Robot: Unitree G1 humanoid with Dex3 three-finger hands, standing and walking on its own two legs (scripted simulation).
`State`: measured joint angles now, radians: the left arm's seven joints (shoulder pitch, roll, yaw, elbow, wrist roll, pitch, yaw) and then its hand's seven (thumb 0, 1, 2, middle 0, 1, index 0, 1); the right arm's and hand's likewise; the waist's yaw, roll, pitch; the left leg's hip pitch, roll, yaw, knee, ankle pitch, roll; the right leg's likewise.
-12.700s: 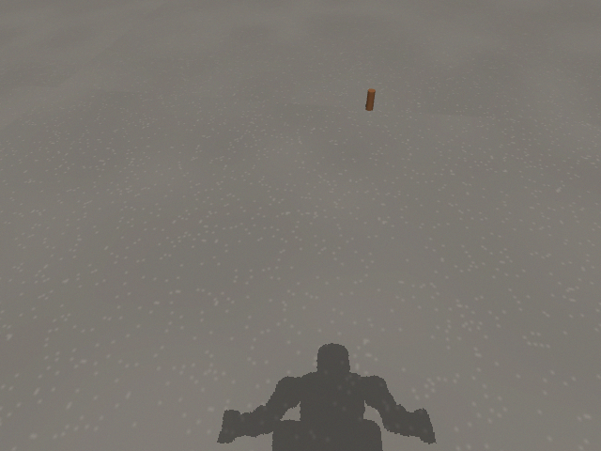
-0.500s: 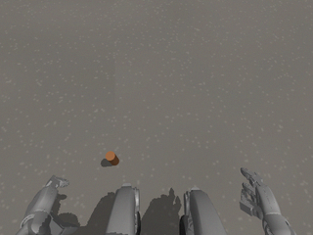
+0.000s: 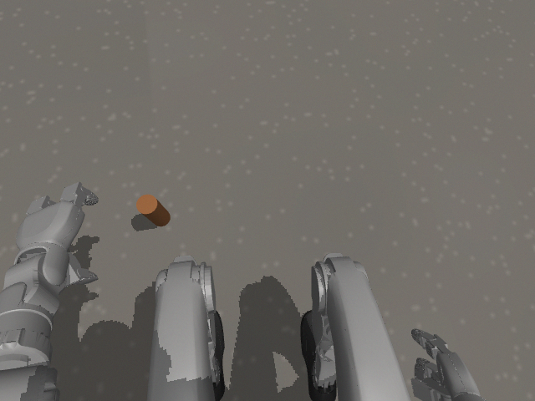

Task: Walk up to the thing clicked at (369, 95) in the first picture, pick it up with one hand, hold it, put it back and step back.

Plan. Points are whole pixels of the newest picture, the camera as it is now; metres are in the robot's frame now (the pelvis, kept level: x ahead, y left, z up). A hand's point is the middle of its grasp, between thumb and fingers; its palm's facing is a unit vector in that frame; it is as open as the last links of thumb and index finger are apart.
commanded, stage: rise first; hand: left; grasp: from above
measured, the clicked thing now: (154, 211) +0.47 +0.28 -0.37
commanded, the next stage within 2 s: approach in 1.22 s
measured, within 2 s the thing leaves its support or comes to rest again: neither
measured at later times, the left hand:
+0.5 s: hand (100, 228) +0.39 +0.33 -0.21, palm faces -0.44 -0.12 -0.89, open 14.2 cm
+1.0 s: hand (111, 222) +0.41 +0.32 -0.24, palm faces -0.43 -0.07 -0.90, open 14.2 cm
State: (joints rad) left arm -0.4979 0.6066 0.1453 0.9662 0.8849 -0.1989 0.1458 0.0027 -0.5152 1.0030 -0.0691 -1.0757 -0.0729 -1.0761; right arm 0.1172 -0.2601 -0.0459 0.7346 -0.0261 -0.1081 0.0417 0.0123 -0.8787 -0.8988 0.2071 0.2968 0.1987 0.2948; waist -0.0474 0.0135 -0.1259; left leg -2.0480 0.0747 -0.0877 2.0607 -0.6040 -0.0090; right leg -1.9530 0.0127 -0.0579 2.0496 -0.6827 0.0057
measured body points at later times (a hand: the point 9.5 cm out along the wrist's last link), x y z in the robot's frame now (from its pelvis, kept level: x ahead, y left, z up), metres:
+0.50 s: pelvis +0.00 +0.00 -0.06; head +0.22 +0.06 +0.33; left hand +0.41 +0.33 -0.16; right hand +0.11 -0.27 -0.19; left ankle +0.10 +0.13 -0.40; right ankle +0.09 -0.12 -0.40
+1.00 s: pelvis +0.00 +0.00 -0.08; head +0.23 +0.06 +0.30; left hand +0.43 +0.32 -0.19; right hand +0.09 -0.28 -0.21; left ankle +0.10 +0.13 -0.40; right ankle +0.09 -0.12 -0.40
